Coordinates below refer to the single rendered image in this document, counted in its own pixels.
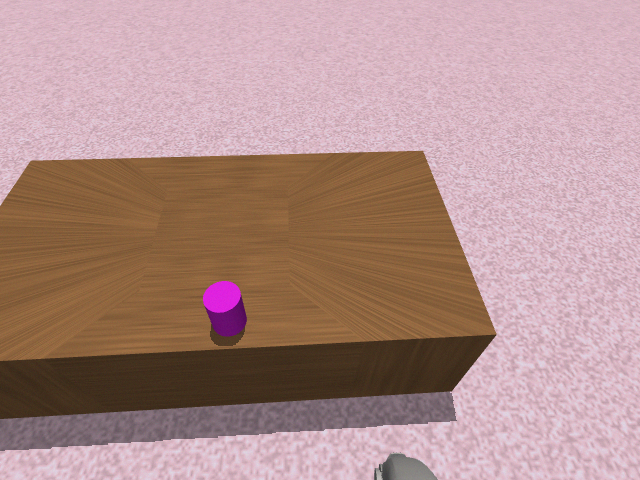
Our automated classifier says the can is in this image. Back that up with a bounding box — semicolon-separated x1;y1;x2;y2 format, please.
203;281;247;337

